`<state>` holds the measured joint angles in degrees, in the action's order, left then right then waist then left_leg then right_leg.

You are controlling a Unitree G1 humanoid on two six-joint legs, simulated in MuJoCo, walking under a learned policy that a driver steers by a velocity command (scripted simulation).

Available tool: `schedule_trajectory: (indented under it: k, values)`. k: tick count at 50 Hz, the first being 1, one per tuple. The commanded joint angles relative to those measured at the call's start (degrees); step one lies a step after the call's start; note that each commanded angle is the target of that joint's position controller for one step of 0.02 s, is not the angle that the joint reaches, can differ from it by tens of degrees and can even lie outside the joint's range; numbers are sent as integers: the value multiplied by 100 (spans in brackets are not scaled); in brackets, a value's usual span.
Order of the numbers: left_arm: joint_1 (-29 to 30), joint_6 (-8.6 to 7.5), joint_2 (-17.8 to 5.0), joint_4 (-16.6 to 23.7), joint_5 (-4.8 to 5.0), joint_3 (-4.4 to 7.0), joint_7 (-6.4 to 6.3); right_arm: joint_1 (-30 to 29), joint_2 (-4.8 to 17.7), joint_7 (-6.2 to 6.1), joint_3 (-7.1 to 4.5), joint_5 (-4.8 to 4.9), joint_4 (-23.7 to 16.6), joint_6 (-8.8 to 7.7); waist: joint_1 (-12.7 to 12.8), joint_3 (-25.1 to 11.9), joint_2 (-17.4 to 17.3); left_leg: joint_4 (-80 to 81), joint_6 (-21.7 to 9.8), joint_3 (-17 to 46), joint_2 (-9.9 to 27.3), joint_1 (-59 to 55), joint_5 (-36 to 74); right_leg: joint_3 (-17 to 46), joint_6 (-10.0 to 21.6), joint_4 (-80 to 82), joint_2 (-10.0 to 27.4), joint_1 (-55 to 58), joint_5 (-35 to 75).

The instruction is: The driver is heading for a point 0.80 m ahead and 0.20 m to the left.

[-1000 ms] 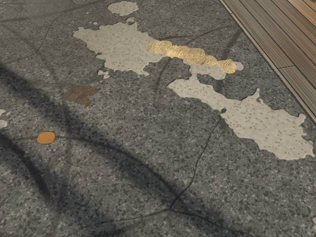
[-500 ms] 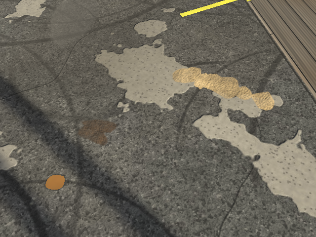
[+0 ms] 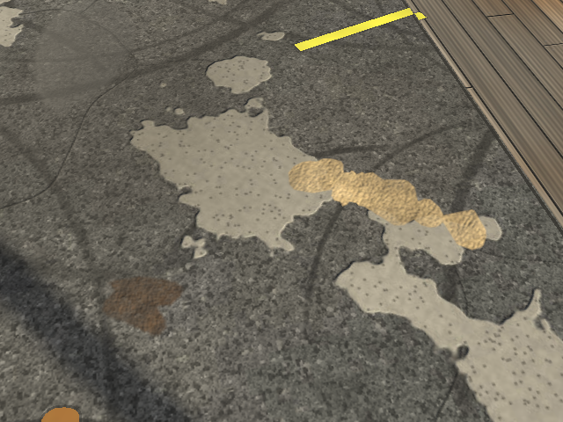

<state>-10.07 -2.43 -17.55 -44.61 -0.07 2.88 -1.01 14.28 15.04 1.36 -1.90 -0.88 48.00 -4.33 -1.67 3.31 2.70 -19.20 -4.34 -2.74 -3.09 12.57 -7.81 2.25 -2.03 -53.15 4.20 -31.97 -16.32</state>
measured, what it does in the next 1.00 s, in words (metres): walks ahead: right foot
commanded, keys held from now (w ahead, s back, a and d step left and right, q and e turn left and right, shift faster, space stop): no key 0.76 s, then w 0.24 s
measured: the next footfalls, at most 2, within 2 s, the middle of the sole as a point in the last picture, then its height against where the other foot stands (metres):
right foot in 0.18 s outside the picture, level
left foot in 1.54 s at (234, 393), level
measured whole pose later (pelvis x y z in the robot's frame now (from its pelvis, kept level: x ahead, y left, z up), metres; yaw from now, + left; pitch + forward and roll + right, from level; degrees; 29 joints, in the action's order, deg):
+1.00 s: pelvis +0.13 -0.05 -0.02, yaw +0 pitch -1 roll +0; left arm -8.0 -2.7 -14.3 -60.3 1.6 3.6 0.5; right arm 21.4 14.6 -1.8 -2.6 1.3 61.7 -2.3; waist -1.4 0.2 -1.9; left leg -26.8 0.2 -1.1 2.0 1.8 -24.0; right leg -3.4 3.5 -37.4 0.0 -18.1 -21.5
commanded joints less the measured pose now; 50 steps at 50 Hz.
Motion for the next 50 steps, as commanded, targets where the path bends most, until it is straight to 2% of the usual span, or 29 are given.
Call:
schedule_trajectory:
  k: [1, 5, 7, 8, 9, 10, 11, 12, 13, 14, 16, 18, 22, 26, 38, 39, 41, 42, 43, 44, 45, 46, 48, 49, 50]
  values:
    - [-411, 40, -140, 126, -26, 9, -11, -433, 879, -99, -189, 10, -298, -32, 275, -843, -771, 422, -791, 481, 1329, -177, 3991, -12, -63, 958, 47, 850, 882]
    - [60, 65, -270, 187, -2, 48, 11, -217, 920, -118, -178, 31, -17, 93, 66, -778, -728, 330, -753, 598, 1434, -460, 3276, 15, -1, 1732, -45, 1054, 1190]
    - [167, 66, -322, 211, -27, 74, 16, -274, 903, -120, -168, 63, 73, 155, 89, -684, -721, 141, -726, 746, 1500, -521, 2822, 5, 112, 2093, -85, 1187, 1016]
    - [95, 58, -313, 176, -50, 85, 19, -368, 853, -129, -148, 109, 97, 185, 199, -659, -679, -43, -621, 754, 1430, -471, 2469, -52, 201, 2518, -127, 1458, 1253]
    - [22, 42, -379, 135, -94, 108, 10, -265, 744, -132, -111, 135, 161, 194, 257, -656, -539, -254, -396, 744, 1232, -374, 1984, 9, 319, 3067, -97, 1880, 2033]
    - [-46, 31, -647, 119, -130, 164, -33, -66, 588, -138, -58, 30, 179, 162, 151, -836, -182, -566, -124, 616, 924, -171, 1386, 415, 460, 3015, 306, 2472, 3664]
    - [104, 78, -872, 110, -102, 206, -68, 619, 498, -116, -45, -58, 300, 122, -315, -1116, 428, -596, 136, 451, 558, 302, 142, 747, 875, 2603, 689, 3162, 4400]
    - [219, 142, -440, 106, -56, 127, -49, 535, 437, -140, 0, -56, 377, 147, -173, -1210, 509, -490, 304, 344, 479, 251, -552, 771, 1042, 2567, 668, 3092, 3836]
    - [389, 186, -251, 105, -15, 88, -8, 252, 529, -156, -4, -26, 342, 220, -88, -999, 386, -329, 353, 319, 463, 183, -612, 687, 933, 2620, 467, 2797, 3056]
    - [492, 206, -244, 112, -13, 87, 24, 60, 629, -190, -28, 17, 356, 298, -3, -807, 181, -349, 335, 298, 457, 217, -561, 549, 789, 2640, 280, 2608, 2652]
    - [459, 154, -350, -4, -34, 112, 68, -51, 702, -226, -48, 24, 359, 437, 30, -657, 102, -366, 287, 341, 492, 116, -213, 436, 671, 2610, 149, 2439, 2670]
    - [440, 101, -345, -138, -26, 115, 78, -41, 699, -249, -51, 20, 411, 486, 27, -721, 91, -393, 284, 383, 548, -87, 135, 390, 655, 2543, 118, 2447, 2958]
    - [508, 93, -336, -373, -11, 113, 50, -65, 667, -279, -64, 48, 564, 513, 46, -797, -94, -450, 314, 369, 574, -260, 457, 338, 689, 2473, 79, 2540, 3149]
    - [629, 143, -331, -582, 1, 115, 18, -73, 613, -298, -68, 52, 719, 543, 44, -680, -218, -391, 333, 343, 568, -260, 281, 300, 693, 2527, 25, 2498, 2801]
    - [770, 276, -262, -1145, 3, 111, -76, 94, 498, -340, -21, 32, 1095, 454, 93, -296, -243, -159, 343, 297, 575, 57, -530, 211, 577, 2771, -139, 2437, 1654]
    - [687, 289, -222, -1230, 7, 102, -80, 228, 456, -344, -12, 38, 1165, 451, 83, -375, -245, -88, 312, 271, 549, 53, -1127, 150, 567, 2794, -211, 2459, 942]
    - [666, 304, -296, -1290, 50, 140, -89, 222, 609, -373, -61, 93, 1143, 449, 98, -53, -433, 24, 76, 464, 626, 310, -2519, -55, 556, 2620, -457, 2016, -1006]
    - [742, 271, -308, -1272, 48, 147, -83, 263, 679, -390, -85, 113, 1103, 426, 53, 166, -525, 163, -87, 719, 791, 357, -3101, -116, 547, 2483, -532, 1613, -1519]
    - [907, 203, -280, -1213, 53, 143, -60, 435, 761, -399, -116, 139, 1104, 377, -49, 360, -654, 408, -278, 1127, 1072, 258, -3518, -205, 522, 2211, -586, 1187, -1543]
    - [1067, 110, -168, -1147, 84, 127, -14, 602, 935, -402, -178, 177, 1143, 309, -109, 533, -978, 803, -533, 1765, 1571, 39, -3789, -469, 456, 1677, -661, 781, -1036]
    - [1145, 22, -118, -1096, 106, 120, 41, 530, 1097, -406, -247, 205, 1150, 234, -80, 757, -1233, 1053, -783, 2321, 2108, -75, -3680, -474, 459, 1147, -479, 422, -545]
    - [1144, -51, -154, -1083, 129, 135, 90, 516, 1018, -402, -249, 196, 1147, 166, -55, 850, -1185, 1066, -884, 2463, 2312, -238, -3276, -353, 504, 909, -282, 133, -563]
    - [1064, -166, -103, -1085, 193, 131, 170, 513, 842, -344, -232, 215, 1124, 81, 24, 851, -1040, 822, -767, 2119, 2203, -619, -2312, -350, 589, 1212, -136, 6, -872]
    - [888, -204, -43, -1153, 213, 127, 202, 421, 827, -307, -233, 251, 1094, 82, 148, 781, -968, 635, -622, 1750, 1997, -489, -1983, -501, 609, 1781, -198, 523, -712]
    - [477, -219, -48, -1336, 215, 163, 213, 293, 842, -273, -238, 262, 1044, 95, 347, 597, -921, 366, -466, 1345, 1704, -73, -1588, -742, 588, 2291, -420, 1503, -246]
Keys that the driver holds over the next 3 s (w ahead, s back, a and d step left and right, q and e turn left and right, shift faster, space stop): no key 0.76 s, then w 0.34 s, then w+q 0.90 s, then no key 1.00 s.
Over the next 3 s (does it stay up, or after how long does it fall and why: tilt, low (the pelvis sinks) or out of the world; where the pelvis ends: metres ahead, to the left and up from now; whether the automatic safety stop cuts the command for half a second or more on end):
stays up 0.78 0.12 -0.01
